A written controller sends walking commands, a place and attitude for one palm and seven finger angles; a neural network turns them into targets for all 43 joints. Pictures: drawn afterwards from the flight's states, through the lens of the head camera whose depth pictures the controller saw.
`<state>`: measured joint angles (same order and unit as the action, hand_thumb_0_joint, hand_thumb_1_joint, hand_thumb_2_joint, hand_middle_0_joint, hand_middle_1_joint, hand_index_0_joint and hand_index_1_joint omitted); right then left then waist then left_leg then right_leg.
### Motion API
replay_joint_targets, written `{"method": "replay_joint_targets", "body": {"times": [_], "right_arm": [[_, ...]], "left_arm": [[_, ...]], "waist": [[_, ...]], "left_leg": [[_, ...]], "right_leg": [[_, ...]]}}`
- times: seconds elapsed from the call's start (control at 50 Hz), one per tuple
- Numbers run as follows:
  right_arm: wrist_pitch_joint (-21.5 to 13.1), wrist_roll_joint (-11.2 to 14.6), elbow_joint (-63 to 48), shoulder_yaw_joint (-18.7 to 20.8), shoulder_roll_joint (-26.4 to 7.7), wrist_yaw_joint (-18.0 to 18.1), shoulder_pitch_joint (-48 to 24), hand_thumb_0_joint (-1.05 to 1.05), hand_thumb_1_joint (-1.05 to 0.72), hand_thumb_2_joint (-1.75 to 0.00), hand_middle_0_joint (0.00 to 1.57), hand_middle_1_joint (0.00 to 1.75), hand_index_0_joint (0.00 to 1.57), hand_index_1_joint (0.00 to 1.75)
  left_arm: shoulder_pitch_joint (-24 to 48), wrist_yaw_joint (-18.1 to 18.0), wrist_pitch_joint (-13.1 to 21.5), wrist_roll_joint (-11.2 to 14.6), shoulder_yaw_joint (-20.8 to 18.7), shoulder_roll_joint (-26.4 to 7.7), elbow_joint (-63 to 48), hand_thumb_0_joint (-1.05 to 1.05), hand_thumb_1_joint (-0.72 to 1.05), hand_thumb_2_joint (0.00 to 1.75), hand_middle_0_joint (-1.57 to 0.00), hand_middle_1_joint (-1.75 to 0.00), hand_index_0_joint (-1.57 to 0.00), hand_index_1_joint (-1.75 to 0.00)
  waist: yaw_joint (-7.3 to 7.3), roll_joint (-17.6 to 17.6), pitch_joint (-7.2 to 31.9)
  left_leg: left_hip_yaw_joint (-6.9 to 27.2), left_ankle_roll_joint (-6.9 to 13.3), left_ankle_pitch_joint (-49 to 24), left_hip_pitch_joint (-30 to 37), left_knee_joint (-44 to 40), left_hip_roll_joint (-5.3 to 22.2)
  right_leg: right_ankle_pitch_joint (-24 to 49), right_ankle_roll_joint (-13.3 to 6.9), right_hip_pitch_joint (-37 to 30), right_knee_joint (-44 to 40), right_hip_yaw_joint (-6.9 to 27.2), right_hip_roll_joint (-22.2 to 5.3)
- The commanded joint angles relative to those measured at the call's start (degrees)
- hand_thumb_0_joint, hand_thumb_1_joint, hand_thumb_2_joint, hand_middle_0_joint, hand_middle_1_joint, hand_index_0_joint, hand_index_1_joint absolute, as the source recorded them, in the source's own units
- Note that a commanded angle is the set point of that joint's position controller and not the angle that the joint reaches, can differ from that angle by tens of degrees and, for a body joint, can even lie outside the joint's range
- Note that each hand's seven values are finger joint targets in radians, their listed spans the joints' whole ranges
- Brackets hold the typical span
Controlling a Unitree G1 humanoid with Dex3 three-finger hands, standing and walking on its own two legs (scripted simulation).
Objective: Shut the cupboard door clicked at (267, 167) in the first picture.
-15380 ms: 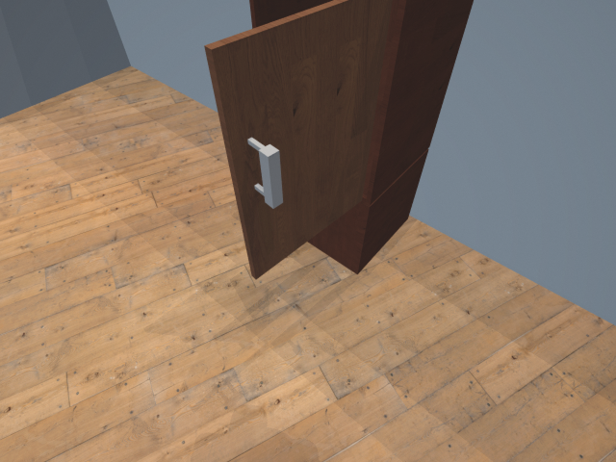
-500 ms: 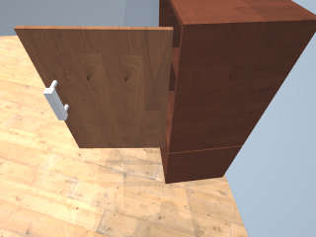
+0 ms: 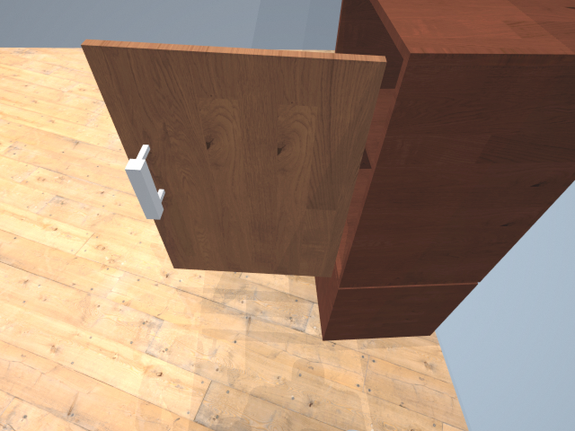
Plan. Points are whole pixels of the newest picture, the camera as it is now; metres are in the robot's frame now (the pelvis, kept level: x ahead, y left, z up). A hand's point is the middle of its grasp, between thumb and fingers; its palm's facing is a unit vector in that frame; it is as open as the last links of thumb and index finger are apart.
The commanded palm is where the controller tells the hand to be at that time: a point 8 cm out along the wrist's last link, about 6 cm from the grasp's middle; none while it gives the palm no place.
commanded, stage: shuffle to correct the standing spot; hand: left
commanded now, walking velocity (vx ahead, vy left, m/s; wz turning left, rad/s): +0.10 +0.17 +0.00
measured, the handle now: (149, 182) +0.51 +0.30 +0.01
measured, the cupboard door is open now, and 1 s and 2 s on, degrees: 84 84 84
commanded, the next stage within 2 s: come to a stop and stand still in 0.44 s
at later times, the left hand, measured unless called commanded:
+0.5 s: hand out of the picture +0.04 +0.24 -0.17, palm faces +0.08 -0.97 -0.24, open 7.4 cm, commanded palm none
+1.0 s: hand out of the picture +0.12 +0.26 -0.17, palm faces -0.01 -0.98 -0.21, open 7.4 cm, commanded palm none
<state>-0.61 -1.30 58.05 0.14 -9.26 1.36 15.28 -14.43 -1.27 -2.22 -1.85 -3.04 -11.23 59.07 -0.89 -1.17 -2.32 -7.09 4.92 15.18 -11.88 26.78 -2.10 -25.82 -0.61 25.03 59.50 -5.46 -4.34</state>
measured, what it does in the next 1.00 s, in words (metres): steps on the spot: right foot, then left foot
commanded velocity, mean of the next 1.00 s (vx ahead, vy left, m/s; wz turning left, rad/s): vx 0.01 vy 0.01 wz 0.00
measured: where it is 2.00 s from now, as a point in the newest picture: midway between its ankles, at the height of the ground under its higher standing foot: outside the picture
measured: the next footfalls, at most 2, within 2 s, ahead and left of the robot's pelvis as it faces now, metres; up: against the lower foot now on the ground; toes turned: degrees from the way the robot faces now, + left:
right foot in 0.16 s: +0.06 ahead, -0.09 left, +0.00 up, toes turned -8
left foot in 0.56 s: +0.14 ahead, +0.21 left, +0.00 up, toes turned +6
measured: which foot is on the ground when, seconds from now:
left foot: down 0.00-0.16, up 0.18-0.54, down 0.56-1.00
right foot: up 0.00-0.14, down 0.16-0.56, up 0.58-1.00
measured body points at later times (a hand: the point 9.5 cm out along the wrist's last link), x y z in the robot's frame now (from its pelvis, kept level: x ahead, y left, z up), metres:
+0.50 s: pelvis +0.05 +0.05 +0.00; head +0.08 +0.05 +0.45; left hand +0.04 +0.29 -0.15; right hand +0.11 -0.20 -0.15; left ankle +0.09 +0.21 -0.70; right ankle +0.02 -0.09 -0.74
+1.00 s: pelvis +0.05 +0.07 +0.00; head +0.08 +0.07 +0.45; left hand +0.12 +0.31 -0.15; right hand +0.07 -0.16 -0.16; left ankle +0.10 +0.21 -0.74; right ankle +0.01 -0.03 -0.73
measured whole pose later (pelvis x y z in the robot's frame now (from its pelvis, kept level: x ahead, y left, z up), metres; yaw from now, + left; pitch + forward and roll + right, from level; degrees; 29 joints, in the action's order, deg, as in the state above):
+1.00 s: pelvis +0.05 +0.07 +0.00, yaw -1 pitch +0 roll +1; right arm 0.6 -1.8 58.2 1.7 -9.6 2.2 13.6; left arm -11.0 -0.5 -3.1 -1.3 -2.9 -9.8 56.4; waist 1.8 0.0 -3.3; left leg -6.1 -0.4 10.2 -17.9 28.0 3.6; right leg -23.0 0.1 15.0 37.7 -2.7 -0.9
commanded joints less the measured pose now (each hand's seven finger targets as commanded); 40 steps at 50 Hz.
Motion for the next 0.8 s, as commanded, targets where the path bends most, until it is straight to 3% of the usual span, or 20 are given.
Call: {"method": "replay_joint_targets", "body": {"times": [0.0, 0.06, 0.1, 0.12, 0.14, 0.16, 0.18, 0.2, 0.28, 0.44, 0.48, 0.5, 0.52, 0.54, 0.56, 0.58, 0.6, 0.66, 0.72, 0.78], "right_arm": [[-0.7, -0.4, -1.5, 1.6, -7.8, 0.0, 3.9, 0.00, -0.90, -0.90, 0.20, 0.30, 0.20, 0.30], [-0.2, -0.4, -1.5, 1.8, -8.5, -0.2, 4.9, 0.00, -0.90, -0.90, 0.20, 0.30, 0.20, 0.30], [0.0, 0.0, -1.8, 1.7, -8.1, -0.4, 3.4, 0.00, -0.90, -0.90, 0.20, 0.30, 0.20, 0.30], [-0.1, 0.6, -2.2, 1.7, -7.1, -0.7, 3.2, 0.00, -0.90, -0.90, 0.20, 0.30, 0.20, 0.30], [-0.3, 1.0, -3.5, 1.6, -4.9, -1.0, 3.4, 0.00, -0.90, -0.90, 0.20, 0.30, 0.20, 0.30], [0.3, 0.0, -4.3, 2.2, -7.1, -0.8, 2.1, 0.00, -0.90, -0.90, 0.20, 0.30, 0.20, 0.30], [0.8, -0.3, -4.0, 2.3, -6.6, -0.9, 2.0, 0.00, -0.90, -0.90, 0.20, 0.30, 0.20, 0.30], [1.5, -0.3, -3.4, 2.4, -6.2, -1.0, 1.0, 0.00, -0.90, -0.90, 0.20, 0.30, 0.20, 0.30], [2.6, 0.0, -2.5, 2.5, -4.4, -2.3, 1.4, 0.00, -0.90, -0.90, 0.20, 0.30, 0.20, 0.30], [1.7, 0.9, -5.1, 2.3, -3.9, -2.8, -4.2, 0.00, -0.90, -0.90, 0.20, 0.30, 0.20, 0.30], [1.1, 0.9, -3.9, 2.5, -4.6, -2.5, -0.5, 0.00, -0.90, -0.90, 0.20, 0.30, 0.20, 0.30], [0.8, 0.9, -2.7, 2.7, -5.5, -2.2, 2.6, 0.00, -0.90, -0.90, 0.20, 0.30, 0.20, 0.30], [0.5, 0.6, -2.1, 3.3, -8.9, -1.8, 5.6, 0.00, -0.90, -0.90, 0.20, 0.30, 0.20, 0.30], [0.5, 0.0, -2.3, 4.3, -13.6, -1.5, 8.1, 0.00, -0.90, -0.90, 0.20, 0.30, 0.20, 0.30], [1.2, 0.0, -2.8, 4.0, -14.7, -0.9, 9.1, 0.00, -0.90, -0.90, 0.20, 0.30, 0.20, 0.30], [1.1, -0.6, -3.9, 3.5, -13.1, -0.7, 6.4, 0.00, -0.90, -0.90, 0.20, 0.30, 0.20, 0.30], [0.3, -0.6, -3.6, 2.9, -10.9, -0.1, 3.2, 0.00, -0.90, -0.90, 0.20, 0.30, 0.20, 0.30], [-0.8, -0.4, -3.7, 1.3, -7.1, 0.5, -1.3, 0.00, -0.90, -0.90, 0.20, 0.30, 0.20, 0.30], [-0.4, -0.5, -2.5, 1.9, -8.7, 1.5, 1.3, 0.00, -0.90, -0.90, 0.20, 0.30, 0.20, 0.30], [0.2, -0.6, -1.5, 3.0, -10.2, 2.0, 3.4, 0.00, -0.90, -0.90, 0.20, 0.30, 0.20, 0.30]], "left_arm": [[-0.6, -0.1, 1.3, 0.2, 0.4, -1.1, -3.9, 0.00, 0.90, 0.90, -0.20, -0.30, -0.20, -0.30], [-1.7, -0.4, 1.8, 0.2, 0.5, -0.7, -4.2, 0.00, 0.90, 0.90, -0.20, -0.30, -0.20, -0.30], [-5.2, -0.7, 2.6, 0.2, 0.2, -1.5, -3.5, 0.00, 0.90, 0.90, -0.20, -0.30, -0.20, -0.30], [-8.4, -1.0, 3.3, 0.0, -0.3, -4.0, -2.8, 0.00, 0.90, 0.90, -0.20, -0.30, -0.20, -0.30], [-12.1, -1.5, 3.8, -0.5, -1.4, -9.3, -2.3, 0.00, 0.90, 0.90, -0.20, -0.30, -0.20, -0.30], [-13.1, -1.4, 3.9, 0.3, -1.7, -11.1, -2.2, 0.00, 0.90, 0.90, -0.20, -0.30, -0.20, -0.30], [-11.3, -1.5, 4.0, 0.4, -1.5, -10.2, -2.6, 0.00, 0.90, 0.90, -0.20, -0.30, -0.20, -0.30], [-9.2, -1.8, 4.3, 0.4, -1.8, -8.9, -2.7, 0.00, 0.90, 0.90, -0.20, -0.30, -0.20, -0.30], [-4.9, -1.1, 4.6, 0.4, -1.3, -7.1, -4.1, 0.00, 0.90, 0.90, -0.20, -0.30, -0.20, -0.30], [-4.4, -0.4, 3.2, -0.4, -3.0, -12.1, -3.9, 0.00, 0.90, 0.90, -0.20, -0.30, -0.20, -0.30], [-3.6, -0.5, 2.6, -0.2, -3.3, -12.5, -3.7, 0.00, 0.90, 0.90, -0.20, -0.30, -0.20, -0.30], [-3.6, -0.6, 2.1, -0.3, -3.0, -11.0, -4.2, 0.00, 0.90, 0.90, -0.20, -0.30, -0.20, -0.30], [-4.0, -0.6, 1.6, 0.1, -2.5, -8.8, -4.5, 0.00, 0.90, 0.90, -0.20, -0.30, -0.20, -0.30], [-4.5, -0.6, 1.0, 0.5, -1.9, -4.9, -5.1, 0.00, 0.90, 0.90, -0.20, -0.30, -0.20, -0.30], [-3.7, -1.2, 0.4, 0.4, -1.2, -3.6, -5.7, 0.00, 0.90, 0.90, -0.20, -0.30, -0.20, -0.30], [-4.1, -1.3, 0.6, 0.4, -1.0, -2.8, -6.2, 0.00, 0.90, 0.90, -0.20, -0.30, -0.20, -0.30], [-4.6, -1.6, 0.7, 0.3, -0.4, -1.2, -4.6, 0.00, 0.90, 0.90, -0.20, -0.30, -0.20, -0.30], [-7.0, -0.4, 1.0, 0.4, 0.1, -1.8, -1.1, 0.00, 0.90, 0.90, -0.20, -0.30, -0.20, -0.30], [-5.6, -0.1, 0.0, 0.6, -0.1, -3.0, -1.6, 0.00, 0.90, 0.90, -0.20, -0.30, -0.20, -0.30], [-3.6, 0.1, -1.0, 0.3, -0.7, -3.0, -3.0, 0.00, 0.90, 0.90, -0.20, -0.30, -0.20, -0.30]], "waist": [[0.54, 6.7, -0.1], [0.05, 5.3, 2.0], [-2.45, 3.6, 2.8], [-3.89, -2.2, 4.0], [-4.57, -16.7, 5.4], [-4.39, -12.9, 3.0], [-3.13, -6.8, 1.2], [-2.71, -11.0, 0.3], [-0.34, -8.3, -0.4], [-2.35, -10.9, -0.7], [-0.46, -9.7, 1.2], [0.80, -6.3, 2.1], [1.81, 3.7, 5.3], [2.57, 18.7, 6.4], [3.52, 17.3, 6.7], [2.03, 10.8, 3.4], [0.87, 15.7, 4.8], [-0.77, 8.8, 2.5], [0.73, 6.1, 3.2], [1.99, 6.2, 4.4]], "left_leg": [[12.6, 8.2, -20.9, 2.6, -11.0, 15.0], [11.9, 7.6, -23.6, 3.6, -7.5, 14.3], [9.9, 4.6, -19.0, -0.8, -2.8, 12.3], [6.5, 1.4, -11.0, -6.9, 2.7, 9.2], [1.5, -2.9, 6.1, -19.4, 14.9, 1.8], [4.5, -5.0, 19.2, -22.9, 26.8, 0.7], [7.9, -5.4, 16.8, -23.5, 32.2, 2.4], [8.0, -5.8, 14.4, -24.1, 35.3, 3.0], [6.3, -7.2, 4.0, -21.0, 36.7, 4.1], [1.1, -7.9, 2.0, -10.1, 13.0, 3.1], [-0.4, -7.6, -2.2, -1.8, 4.0, 2.1], [-0.4, -7.5, -5.8, 4.5, -0.7, 2.5], [2.3, -6.4, -11.5, 10.2, -3.0, 6.6], [19.1, -0.7, -23.0, 11.3, -6.1, 19.5], [22.3, 4.1, -24.1, 4.5, -9.3, 22.9], [20.7, 6.4, -18.5, -1.0, -10.3, 23.6], [23.0, 5.8, -16.3, -2.7, -12.0, 22.7], [14.5, 3.0, -21.9, -3.3, -11.0, 17.5], [14.8, 4.7, -33.8, 1.1, -8.8, 20.7], [15.9, 5.8, -31.1, 4.8, -8.4, 22.5]], "right_leg": [[-0.2, 0.2, 0.2, -9.2, -0.5, 0.1], [2.3, -0.1, -5.4, -18.7, -0.9, 1.4], [11.7, -0.4, -14.3, -30.6, -0.5, 0.6], [16.5, -1.6, -23.0, -35.7, 5.3, -4.6], [25.8, -7.5, -31.7, -40.5, 25.9, -19.4], [36.4, -13.7, -28.5, -43.3, 31.1, -27.0], [38.4, -14.7, -25.7, -42.6, 25.7, -25.4], [40.0, -13.3, -22.9, -42.8, 24.2, -22.7], [33.5, -8.9, -15.8, -43.1, 10.1, -14.6], [23.4, -6.7, -11.7, -39.7, 7.4, -14.0], [22.2, -4.8, -9.4, -34.3, 6.0, -12.8], [18.1, -3.5, -6.5, -28.8, 4.5, -10.4], [11.0, -1.9, -4.7, -20.6, 1.4, -6.6], [-11.5, 1.1, 4.1, -8.0, -2.5, 0.5], [-14.3, 0.3, 2.4, 0.4, 3.2, 1.5], [-10.8, -0.9, 1.6, 4.9, 4.5, 0.4], [-8.5, -0.8, 1.2, 6.2, 6.6, 0.3], [2.7, 0.6, -1.4, 2.3, 7.2, 0.5], [0.4, 1.5, -0.8, -1.3, 6.6, 1.8], [-1.4, 1.6, 1.2, -1.1, 6.8, 2.4]]}}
